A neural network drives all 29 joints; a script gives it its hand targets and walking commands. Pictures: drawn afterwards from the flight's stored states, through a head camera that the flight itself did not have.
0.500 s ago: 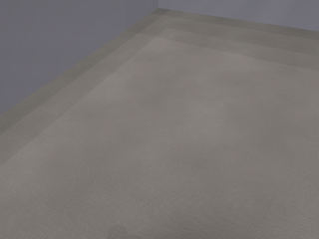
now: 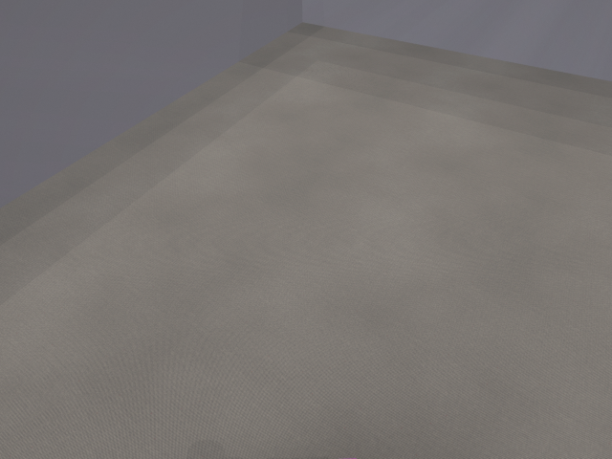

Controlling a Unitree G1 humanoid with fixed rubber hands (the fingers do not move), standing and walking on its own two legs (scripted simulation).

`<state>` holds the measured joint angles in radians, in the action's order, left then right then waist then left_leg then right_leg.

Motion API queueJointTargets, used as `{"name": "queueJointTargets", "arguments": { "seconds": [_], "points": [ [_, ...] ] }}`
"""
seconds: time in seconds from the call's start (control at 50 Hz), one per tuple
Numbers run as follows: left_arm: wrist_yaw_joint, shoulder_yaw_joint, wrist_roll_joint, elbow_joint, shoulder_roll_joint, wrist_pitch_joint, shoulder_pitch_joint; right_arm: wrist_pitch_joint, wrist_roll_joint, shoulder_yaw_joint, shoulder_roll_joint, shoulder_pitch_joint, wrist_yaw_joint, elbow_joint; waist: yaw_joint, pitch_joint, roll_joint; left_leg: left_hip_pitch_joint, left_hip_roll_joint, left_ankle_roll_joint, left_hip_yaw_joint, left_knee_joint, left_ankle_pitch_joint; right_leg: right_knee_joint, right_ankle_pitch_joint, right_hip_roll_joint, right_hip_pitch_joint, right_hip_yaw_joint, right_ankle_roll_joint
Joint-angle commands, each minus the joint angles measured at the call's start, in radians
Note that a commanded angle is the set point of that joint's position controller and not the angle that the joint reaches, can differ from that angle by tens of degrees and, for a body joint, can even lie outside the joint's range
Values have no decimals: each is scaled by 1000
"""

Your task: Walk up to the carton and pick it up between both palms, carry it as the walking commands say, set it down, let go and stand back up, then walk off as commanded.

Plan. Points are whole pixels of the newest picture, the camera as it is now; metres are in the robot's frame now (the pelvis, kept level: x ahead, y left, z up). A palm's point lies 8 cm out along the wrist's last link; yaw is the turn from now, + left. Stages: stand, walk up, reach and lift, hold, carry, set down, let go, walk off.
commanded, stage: stand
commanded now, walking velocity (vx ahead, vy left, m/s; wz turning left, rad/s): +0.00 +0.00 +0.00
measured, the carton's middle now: out of the picture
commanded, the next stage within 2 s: none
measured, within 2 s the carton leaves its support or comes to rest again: neither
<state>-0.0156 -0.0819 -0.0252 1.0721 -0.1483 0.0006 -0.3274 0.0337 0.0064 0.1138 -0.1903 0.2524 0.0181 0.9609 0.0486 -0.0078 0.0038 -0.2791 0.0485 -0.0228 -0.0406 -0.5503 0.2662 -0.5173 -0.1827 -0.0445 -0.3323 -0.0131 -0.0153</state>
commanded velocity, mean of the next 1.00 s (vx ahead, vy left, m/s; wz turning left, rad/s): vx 0.00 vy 0.00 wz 0.00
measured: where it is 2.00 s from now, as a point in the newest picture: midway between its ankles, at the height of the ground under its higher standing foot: outside the picture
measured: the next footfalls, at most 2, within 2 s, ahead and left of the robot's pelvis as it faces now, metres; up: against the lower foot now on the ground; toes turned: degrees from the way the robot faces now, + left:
none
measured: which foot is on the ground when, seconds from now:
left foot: down 0.00-1.00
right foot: down 0.00-1.00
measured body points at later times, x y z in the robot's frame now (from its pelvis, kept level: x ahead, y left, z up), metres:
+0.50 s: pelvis +0.00 +0.00 +0.00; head +0.00 +0.00 +0.45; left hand +0.00 +0.23 -0.16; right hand +0.07 -0.25 -0.14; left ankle +0.02 +0.13 -0.73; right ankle +0.06 -0.14 -0.73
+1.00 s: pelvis +0.00 +0.00 +0.00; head +0.00 +0.00 +0.45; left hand +0.01 +0.24 -0.16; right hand +0.07 -0.25 -0.14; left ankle +0.02 +0.13 -0.73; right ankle +0.06 -0.14 -0.73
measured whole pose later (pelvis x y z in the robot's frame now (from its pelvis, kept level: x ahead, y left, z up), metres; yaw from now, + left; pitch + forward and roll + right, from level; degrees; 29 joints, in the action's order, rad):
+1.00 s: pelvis +0.00 +0.00 +0.00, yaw +0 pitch +0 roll +0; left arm -0.01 -0.08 -0.03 1.07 -0.16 0.00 -0.28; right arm 0.02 0.01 0.11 -0.19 0.25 0.02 0.96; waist 0.05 -0.02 0.00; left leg -0.28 0.05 -0.02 -0.04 -0.55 0.27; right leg -0.51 -0.18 -0.04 -0.33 -0.01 -0.02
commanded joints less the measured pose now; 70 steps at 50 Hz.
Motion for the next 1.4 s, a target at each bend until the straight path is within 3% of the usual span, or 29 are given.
{"name": "queueJointTargets", "arguments": {
  "seconds": [0.0, 0.02, 0.06, 0.14, 0.18, 0.24, 0.28, 0.36, 0.38, 0.4, 0.42, 0.46, 0.56, 0.66, 0.7, 0.72, 0.74, 0.78, 0.86, 0.9, 0.94, 0.96, 1.0, 1.06, 1.1, 1.12, 1.18, 1.2, 1.38],
  "points": [
    [-7, 9, -1, -22, -135, -15, -21, -22, -32, -63, 3, 85, 11, 4, -48, 46, 43, 45, 35, 30, 61, 185, 22, 231, -119, -44, 12, 113, 15],
    [-1, 5, -4, -29, -128, -16, -25, -21, -26, -59, -31, 66, 9, 5, -42, 15, -33, 63, 39, 22, 54, 184, 5, 209, -117, -51, 15, 110, 25],
    [-8, 10, 2, -26, -125, -8, -11, -35, -22, -57, -21, 73, 4, -1, -50, 6, 20, 59, 39, 24, 60, 184, -13, 213, -128, -55, 36, 115, 26],
    [-16, 15, -4, -13, -123, -13, -22, -35, -30, -58, -28, 101, -2, 9, -65, 12, -26, 44, 44, 27, 58, 191, 7, 186, -103, -45, 48, 99, 18],
    [-12, 12, 3, -9, -96, -11, -40, -32, -28, -53, -38, 57, 2, 6, -38, 5, -57, 14, 43, 22, 75, 222, 46, 170, -86, -34, 74, 86, 16],
    [-5, 21, 5, -15, -95, -7, -16, -29, -28, -45, -68, 36, 2, -20, -31, -25, 1, 14, 48, 25, 72, 209, 33, 171, -44, -43, 100, 77, 11],
    [5, 16, 0, -15, -80, -9, -10, -28, -34, -44, -65, 36, -1, -3, -24, 27, -51, -2, 44, 20, 80, 225, 80, 171, -110, -37, 42, 82, 9],
    [-6, 26, 2, -33, -89, -7, 1, -26, -24, -55, -28, 56, 9, -16, -40, 69, 2, -8, 32, 21, 66, 196, 57, 218, -136, -41, 7, 109, 23],
    [3, 29, -5, -30, -67, -14, 18, -21, -31, -53, -44, 58, 10, -1, -49, 9, -40, 18, 28, 28, 52, 194, 87, 206, -157, -39, 33, 99, 20],
    [1, 32, -1, -19, -68, -8, -22, -23, -27, -50, -40, 88, 6, -1, -52, 28, 43, 35, 29, 29, 59, 186, 81, 217, -207, -39, 12, 107, 19],
    [-5, 21, -3, -19, -87, -2, 25, -24, -31, -50, -38, 36, -3, -26, -67, 44, 52, 34, 33, 30, 69, 188, 53, 227, -200, -32, -20, 100, 13],
    [-1, 22, -9, -19, -84, -7, -7, -24, -30, -45, -50, 37, 4, -15, -38, 6, -69, 17, 47, 29, 84, 217, 102, 193, -129, -29, 27, 76, 5],
    [-3, 31, -4, -24, -73, -14, 10, -22, -35, -47, -63, 54, 2, 2, -54, 14, 5, 18, 55, 30, 88, 217, 63, 188, -131, -41, 45, 92, 17],
    [-4, 29, 0, -15, -83, -19, -17, -20, -28, -51, -44, 87, 10, 5, -40, 37, -49, -16, 50, 20, 71, 232, 63, 184, -111, -46, 54, 100, 22],
    [-9, 12, -6, -14, -120, -10, 14, -27, -40, -53, -51, 72, 11, -8, -53, 7, 16, 34, 42, 32, 74, 203, 47, 216, -160, -44, 32, 111, 27],
    [-12, 8, -2, -20, -129, -7, -10, -26, -31, -52, -41, 33, 11, -30, -26, 17, 32, 16, 44, 25, 80, 207, 64, 214, -156, -35, 23, 104, 28],
    [-5, 8, -12, -30, -126, -14, 33, -32, -33, -53, -44, 22, 4, -36, -34, 15, 32, 34, 34, 17, 67, 195, 26, 216, -170, -46, 20, 123, 33],
    [6, 27, 1, -24, -61, -21, 3, -24, -33, -43, -87, 50, 6, -14, -33, 8, -71, 31, 42, 25, 67, 217, 44, 190, -93, -44, 36, 102, 23],
    [0, 5, -8, -21, -147, -24, 12, -33, -28, -35, -86, 62, 6, -25, -47, -21, -10, 31, 53, 21, 81, 216, 70, 185, -153, -46, 46, 103, 33],
    [-6, -5, 3, -26, -184, -29, 34, -50, -37, -33, -129, 24, 1, -41, -40, 20, -7, 3, 60, 40, 103, 209, 51, 197, -69, -50, 63, 94, 31],
    [3, 2, -11, -46, -157, -28, 43, -39, -29, -40, -107, 31, 4, -32, -37, 5, -85, -18, 54, 29, 91, 232, 94, 171, -107, -38, 79, 76, 19],
    [-5, 11, -7, -24, -117, -22, 28, -40, -23, -36, -95, 40, 1, -36, -63, 23, -45, 14, 50, 33, 89, 221, 87, 174, -98, -28, 33, 73, 18],
    [-2, 5, -10, -40, -160, -28, 33, -36, -35, -33, -110, 39, 3, -29, -41, 21, 11, 8, 53, 31, 80, 212, 102, 184, -171, -53, 34, 94, 25],
    [-6, -1, -8, -26, -176, -27, 37, -48, -38, -12, -164, 37, 1, -43, -41, 13, -50, -10, 54, 36, 92, 223, 163, 173, -187, -45, 54, 94, 32],
    [1, -5, -8, -32, -185, -34, 64, -56, -45, -21, -158, 0, -2, -43, -34, 14, -14, -20, 76, 44, 120, 247, 119, 143, -128, -50, 72, 77, 26],
    [4, -3, -5, -20, -185, -34, 25, -51, -42, -23, -151, 3, 2, -31, -20, -3, -82, -14, 71, 44, 114, 262, 137, 140, -86, -37, 92, 74, 21],
    [0, -3, -18, -29, -238, -42, 21, -58, -31, -12, -212, 5, 1, -39, -33, 5, -81, 11, 68, 43, 101, 210, 96, 161, -101, -54, 74, 90, 26],
    [-5, -6, -12, -12, -227, -38, 24, -60, -41, -18, -176, 31, 1, -25, -50, 24, -7, 5, 70, 49, 108, 205, 83, 165, -128, -60, 63, 94, 32],
    [5, 5, -9, -32, -244, -42, 68, -61, -39, 0, -237, -13, -5, -46, -37, -13, -44, 2, 71, 63, 112, 211, 111, 153, -144, -67, 82, 97, 29]
  ]
}}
